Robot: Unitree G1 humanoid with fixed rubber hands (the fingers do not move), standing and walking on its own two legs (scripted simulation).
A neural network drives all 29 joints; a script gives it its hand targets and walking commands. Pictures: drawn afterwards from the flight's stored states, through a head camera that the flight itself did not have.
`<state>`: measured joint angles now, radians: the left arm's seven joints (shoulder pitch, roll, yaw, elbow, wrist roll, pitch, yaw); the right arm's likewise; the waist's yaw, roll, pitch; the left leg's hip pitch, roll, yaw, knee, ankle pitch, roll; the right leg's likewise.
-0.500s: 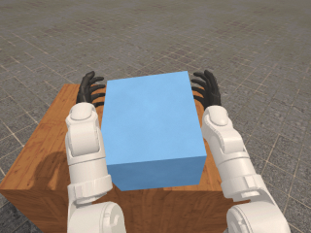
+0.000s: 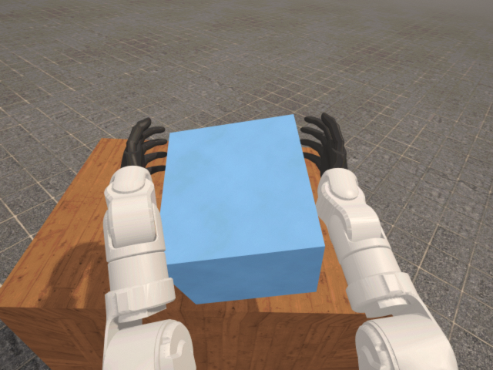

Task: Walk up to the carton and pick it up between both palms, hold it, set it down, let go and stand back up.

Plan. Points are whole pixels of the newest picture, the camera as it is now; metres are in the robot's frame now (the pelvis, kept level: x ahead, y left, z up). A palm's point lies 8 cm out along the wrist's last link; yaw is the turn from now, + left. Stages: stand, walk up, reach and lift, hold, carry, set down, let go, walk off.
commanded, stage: hold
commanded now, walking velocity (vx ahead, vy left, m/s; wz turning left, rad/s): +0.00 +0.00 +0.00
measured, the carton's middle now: (243, 212) +0.35 +0.00 +0.12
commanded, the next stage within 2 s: none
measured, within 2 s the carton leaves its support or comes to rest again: neither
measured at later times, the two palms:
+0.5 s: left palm (140, 171) +0.35 +0.15 +0.20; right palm (337, 171) +0.35 -0.14 +0.20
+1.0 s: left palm (136, 172) +0.36 +0.16 +0.20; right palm (332, 169) +0.36 -0.13 +0.20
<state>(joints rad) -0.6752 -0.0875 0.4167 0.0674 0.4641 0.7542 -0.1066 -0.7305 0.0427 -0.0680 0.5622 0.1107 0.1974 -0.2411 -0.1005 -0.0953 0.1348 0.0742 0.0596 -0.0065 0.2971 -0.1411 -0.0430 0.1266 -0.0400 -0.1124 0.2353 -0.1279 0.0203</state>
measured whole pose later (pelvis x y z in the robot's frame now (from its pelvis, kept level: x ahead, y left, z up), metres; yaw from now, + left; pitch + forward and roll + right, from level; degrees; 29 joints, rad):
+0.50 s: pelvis -0.01 +0.00 +0.00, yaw +0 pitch -14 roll -1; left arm -0.67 -0.10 0.41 0.01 0.46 0.79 -0.11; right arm -0.70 0.02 -0.03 0.48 0.13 0.24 -0.26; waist -0.10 -0.07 0.16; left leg 0.07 0.06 0.00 0.30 -0.13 -0.05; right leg 0.11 -0.04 -0.10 0.26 -0.13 0.02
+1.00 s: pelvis -0.01 +0.00 +0.00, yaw +0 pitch -13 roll -1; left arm -0.69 -0.09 0.41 0.08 0.46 0.75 -0.09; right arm -0.73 0.04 -0.08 0.56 0.10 0.20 -0.24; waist -0.10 -0.09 0.14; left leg 0.05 0.06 0.00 0.30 -0.13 -0.04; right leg 0.10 -0.04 -0.11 0.25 -0.12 0.02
